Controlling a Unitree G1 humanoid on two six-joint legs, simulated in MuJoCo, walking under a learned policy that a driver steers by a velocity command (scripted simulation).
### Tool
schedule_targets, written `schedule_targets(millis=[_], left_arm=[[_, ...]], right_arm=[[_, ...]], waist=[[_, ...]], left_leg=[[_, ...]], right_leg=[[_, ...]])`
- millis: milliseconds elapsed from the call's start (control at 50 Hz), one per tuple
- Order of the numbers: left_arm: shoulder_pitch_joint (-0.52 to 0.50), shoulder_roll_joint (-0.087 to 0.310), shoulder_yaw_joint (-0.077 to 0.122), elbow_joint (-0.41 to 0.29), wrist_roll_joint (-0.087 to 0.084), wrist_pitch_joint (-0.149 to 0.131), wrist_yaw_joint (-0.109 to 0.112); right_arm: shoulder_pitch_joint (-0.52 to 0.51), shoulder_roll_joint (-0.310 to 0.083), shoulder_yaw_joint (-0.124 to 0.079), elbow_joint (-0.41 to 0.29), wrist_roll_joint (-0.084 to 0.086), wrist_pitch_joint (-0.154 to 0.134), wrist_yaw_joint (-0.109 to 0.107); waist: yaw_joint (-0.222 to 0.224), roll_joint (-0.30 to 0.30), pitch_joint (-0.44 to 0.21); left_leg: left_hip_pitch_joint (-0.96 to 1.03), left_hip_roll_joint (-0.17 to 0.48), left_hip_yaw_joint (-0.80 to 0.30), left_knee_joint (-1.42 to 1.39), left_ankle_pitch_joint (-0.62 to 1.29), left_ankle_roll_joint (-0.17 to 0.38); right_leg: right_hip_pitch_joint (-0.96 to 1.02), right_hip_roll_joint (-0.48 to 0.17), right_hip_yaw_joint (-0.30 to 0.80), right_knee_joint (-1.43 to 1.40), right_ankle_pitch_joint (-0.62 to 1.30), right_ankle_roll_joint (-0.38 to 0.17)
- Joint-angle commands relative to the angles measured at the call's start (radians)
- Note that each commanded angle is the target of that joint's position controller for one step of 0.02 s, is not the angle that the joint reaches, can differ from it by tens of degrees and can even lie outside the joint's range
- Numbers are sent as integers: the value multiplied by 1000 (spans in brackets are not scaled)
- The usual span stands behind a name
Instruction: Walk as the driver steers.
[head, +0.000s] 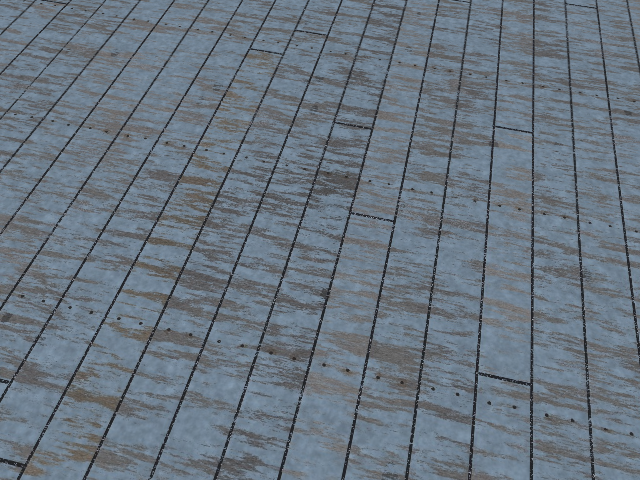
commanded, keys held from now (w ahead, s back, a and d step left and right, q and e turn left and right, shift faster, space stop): w+e+shift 0.64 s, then w+shift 0.02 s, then w+q+shift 0.34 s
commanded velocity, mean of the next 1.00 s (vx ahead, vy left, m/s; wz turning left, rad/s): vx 1.00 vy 0.00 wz -0.52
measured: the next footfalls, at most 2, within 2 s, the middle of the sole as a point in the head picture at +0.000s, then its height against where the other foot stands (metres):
left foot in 0.30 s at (254, 467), level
right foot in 0.74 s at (463, 369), level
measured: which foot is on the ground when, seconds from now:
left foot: up 0.00-0.28, down 0.30-0.74, up 0.76-1.00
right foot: down 0.00-0.30, up 0.32-0.72, down 0.74-1.00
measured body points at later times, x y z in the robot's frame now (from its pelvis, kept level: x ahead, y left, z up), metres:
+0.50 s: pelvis +0.43 +0.01 +0.01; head +0.43 +0.00 +0.46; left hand +0.70 +0.20 -0.06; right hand +0.35 -0.28 -0.11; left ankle +0.45 +0.17 -0.72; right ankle +0.41 -0.10 -0.61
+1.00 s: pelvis +0.78 -0.25 +0.01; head +0.77 -0.25 +0.46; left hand +0.94 -0.03 -0.11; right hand +0.75 -0.54 -0.10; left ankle +0.98 -0.15 -0.62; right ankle +0.70 -0.27 -0.72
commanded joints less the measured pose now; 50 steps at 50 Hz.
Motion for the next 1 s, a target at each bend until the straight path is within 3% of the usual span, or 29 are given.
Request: schedule_targets(millis=[20, 60, 140, 220, 260, 280, 300, 320, 340, 360, 380, 400, 420, 460, 520, 620, 680, 700, 720, 740, 760, 780, 800, 820, 840, 860, 880, 940, 1000], left_arm=[[56, 30, -7, -41, 3, -12, -1], [47, 40, -10, -37, -19, -8, 9], [82, 94, 8, -49, -39, -1, 33], [189, 74, 6, -26, -63, 17, 31], [194, 72, 6, -21, -52, 31, 30], [155, 70, 2, -40, -36, 34, 24], [133, 0, -22, -81, 3, 35, 22], [287, -96, -64, -122, -64, 20, 19], [249, -7, -52, -96, -94, 30, 37], [116, 40, -41, -110, -72, 40, 41], [39, 38, -39, -129, -46, 49, 38], [-16, 28, -34, -154, -23, 54, 31], [-29, 2, -35, -172, -29, 65, 19], [-38, -35, -45, -206, -50, 91, 8], [-69, -14, -50, -236, -28, 99, -4], [-256, 32, -44, -265, -20, 79, -43], [-243, 79, -22, -283, -31, 72, -49], [-154, 127, 5, -265, -32, 76, -42], [71, 152, 27, -214, -28, 79, -32], [262, 226, 58, -153, -38, 97, -7], [196, 351, 58, -144, 2, 73, -6], [284, 215, 40, -139, -3, 60, -12], [243, 195, 26, -116, 5, 44, -14], [157, 182, 23, -106, 0, 28, -16], [76, 124, 7, -107, 12, 16, -18], [42, 68, -6, -108, 33, 2, -24], [9, 42, -9, -98, 29, -3, -24], [16, 19, -9, -54, 12, -22, -18], [17, 23, -9, -35, 26, -26, 5]], right_arm=[[-67, -66, -4, -146, -26, -47, 8], [-67, -65, 1, -166, -26, -43, -3], [-297, -32, 23, -257, -38, -51, -5], [-342, -107, -21, -294, 12, -40, -21], [-252, -158, -58, -287, 22, -47, -29], [-85, -192, -79, -266, 23, -50, -33], [184, -264, -99, -235, 17, -37, -48], [236, -338, -108, -188, -4, -31, -27], [184, -226, -95, -201, -5, -18, -23], [153, -153, -80, -191, 2, -6, -29], [122, -134, -71, -169, -8, 4, -28], [86, -116, -65, -153, -23, 7, -25], [58, -102, -62, -134, -32, 7, -21], [1, -82, -60, -107, -12, 4, -12], [-61, -132, -72, -88, -2, -3, -17], [18, -231, -88, -50, -7, -3, -25], [103, -317, -96, -29, -7, 16, -25], [129, -303, -83, -22, -15, 20, -27], [96, -347, -88, -24, 4, 26, -29], [81, -303, -69, -28, -7, 27, -36], [323, -66, -2, -63, -4, 7, -12], [196, -200, -21, -43, 55, -21, -11], [35, -220, -35, -91, 100, -23, -15], [-17, -183, -22, -113, 86, -25, -25], [-10, -166, -24, -98, 58, -11, -28], [59, -157, -29, -65, 51, 13, -22], [115, -133, -33, -50, 54, 39, -17], [76, -101, -34, -32, 53, 85, -13], [-19, -94, -34, -66, 43, 78, -6]], waist=[[-60, 52, -33], [-101, 27, 31], [-22, -6, 82], [19, -79, 29], [-49, -100, -45], [-146, -105, -155], [-244, -11, -364], [-143, 471, -542], [-166, 345, -397], [-186, 209, -228], [-164, 40, -131], [-136, 16, -72], [-99, 40, -25], [-48, 70, 14], [-4, 44, 53], [-75, -53, 110], [-21, 57, 34], [41, 79, -51], [180, 109, -126], [259, 48, -188], [15, -329, -369], [152, -170, -532], [147, -131, -275], [86, -10, -136], [29, 16, -67], [-21, -6, -51], [-64, -70, -60], [-57, -39, 27], [-43, -52, 88]], left_leg=[[-345, 111, -81, -123, 8, 9], [-332, 144, -59, -271, -3, -34], [13, 78, 46, -680, 400, -98], [107, 41, -2, -865, 421, -125], [189, 26, 9, -907, 273, -92], [382, 88, -19, -871, 247, -50], [701, 290, -222, -829, 31, 23], [945, 558, -831, -1020, -312, 211], [845, 514, -876, -1091, -552, 181], [731, 460, -664, -1079, -402, 126], [578, 425, -491, -1078, -167, 103], [451, 383, -381, -1098, -35, 93], [348, 361, -286, -1117, 45, 83], [242, 358, -169, -1175, 101, 77], [183, 334, 28, -1222, 262, 57], [238, 267, 280, -1257, 407, -9], [375, 315, 300, -1083, 1168, -4], [391, 317, 296, -908, 1441, 20], [292, 343, 283, -697, 1440, 16], [66, 278, 266, -333, 963, -9], [-334, 72, 129, 129, -248, -46], [-346, 70, -80, 164, -187, 2], [-432, 84, -51, 158, -119, 6], [-430, 135, -56, 72, -38, 9], [-386, 177, -54, 22, 39, 5], [-281, 219, -87, -13, 99, 7], [-270, 232, -76, -33, 133, -6], [-334, 251, -71, -83, 211, -25], [-410, 203, -29, -260, 406, -34]], right_leg=[[255, -277, 603, -322, -207, -226], [115, -272, 559, -339, -163, -233], [-223, -170, 384, -353, -64, -154], [-32, -189, 468, -229, -130, -89], [92, -180, 464, -22, 126, -47], [43, -154, 420, 201, 229, -11], [-124, -114, 334, 554, 83, 15], [-427, -67, 231, 890, -389, 49], [-578, -175, 205, 1009, -318, 48], [-636, -202, 161, 1031, -251, 46], [-601, -242, 135, 1000, -208, 49], [-555, -271, 134, 947, -180, 46], [-510, -305, 138, 918, -185, 44], [-501, -346, 137, 888, -195, 48], [-508, -362, 131, 775, -36, 69], [-348, -281, -45, 377, 244, 30], [-156, -145, -137, 312, 78, -36], [4, -79, -141, 322, 21, -74], [258, -81, -98, 205, 47, -119], [582, -161, 54, 188, 51, -130], [901, -480, 649, 78, -243, -281], [864, -509, 822, -139, -528, -249], [679, -510, 722, -213, -482, -198], [484, -493, 619, -234, -392, -163], [335, -463, 499, -233, -325, -133], [210, -421, 363, -210, -159, -93], [181, -408, 306, -251, -183, -86], [114, -363, 84, -319, 5, -19], [135, -295, -94, -365, 172, 37]])
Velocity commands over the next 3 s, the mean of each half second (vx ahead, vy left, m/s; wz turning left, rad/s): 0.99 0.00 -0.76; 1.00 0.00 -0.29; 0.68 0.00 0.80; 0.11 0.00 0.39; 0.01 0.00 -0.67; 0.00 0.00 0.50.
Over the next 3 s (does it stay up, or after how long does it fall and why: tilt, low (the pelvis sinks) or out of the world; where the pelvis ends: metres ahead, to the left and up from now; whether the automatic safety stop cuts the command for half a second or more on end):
stays up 1.29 -0.48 0.00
